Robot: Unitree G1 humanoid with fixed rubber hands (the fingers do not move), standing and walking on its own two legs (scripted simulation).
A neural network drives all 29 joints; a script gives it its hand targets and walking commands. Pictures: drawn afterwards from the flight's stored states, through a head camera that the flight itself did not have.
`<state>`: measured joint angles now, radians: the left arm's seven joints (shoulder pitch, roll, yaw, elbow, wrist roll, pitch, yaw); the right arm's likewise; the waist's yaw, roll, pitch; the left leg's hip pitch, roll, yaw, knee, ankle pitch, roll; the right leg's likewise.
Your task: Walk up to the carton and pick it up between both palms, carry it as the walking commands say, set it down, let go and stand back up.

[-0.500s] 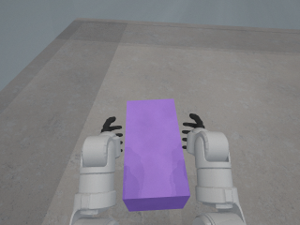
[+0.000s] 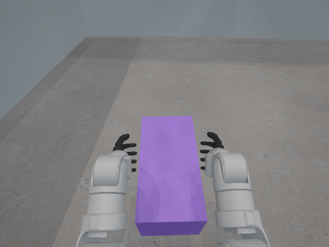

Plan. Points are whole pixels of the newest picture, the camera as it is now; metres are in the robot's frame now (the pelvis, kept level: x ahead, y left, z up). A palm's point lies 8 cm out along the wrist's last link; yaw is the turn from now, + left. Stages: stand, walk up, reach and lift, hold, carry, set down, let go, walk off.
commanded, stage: carry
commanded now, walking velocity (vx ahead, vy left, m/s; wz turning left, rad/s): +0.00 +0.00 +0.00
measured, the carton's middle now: (168, 171) +0.34 +0.01 -0.01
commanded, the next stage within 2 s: none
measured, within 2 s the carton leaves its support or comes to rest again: neither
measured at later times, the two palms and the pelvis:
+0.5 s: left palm (118, 168) +0.28 +0.13 +0.08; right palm (219, 167) +0.29 -0.11 +0.08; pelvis -0.01 -0.01 +0.00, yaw +1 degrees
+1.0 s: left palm (110, 173) +0.28 +0.14 +0.07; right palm (211, 169) +0.29 -0.10 +0.07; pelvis -0.01 +0.00 +0.00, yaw +1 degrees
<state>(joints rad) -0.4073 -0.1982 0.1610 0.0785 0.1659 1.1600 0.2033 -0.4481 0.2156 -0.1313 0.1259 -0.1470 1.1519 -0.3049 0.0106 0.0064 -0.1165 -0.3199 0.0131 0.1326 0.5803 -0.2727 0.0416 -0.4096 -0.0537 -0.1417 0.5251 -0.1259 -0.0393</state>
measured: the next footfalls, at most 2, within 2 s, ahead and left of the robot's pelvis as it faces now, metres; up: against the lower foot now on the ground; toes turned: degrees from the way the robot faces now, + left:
none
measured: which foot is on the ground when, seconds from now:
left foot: down 0.00-1.00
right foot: down 0.00-1.00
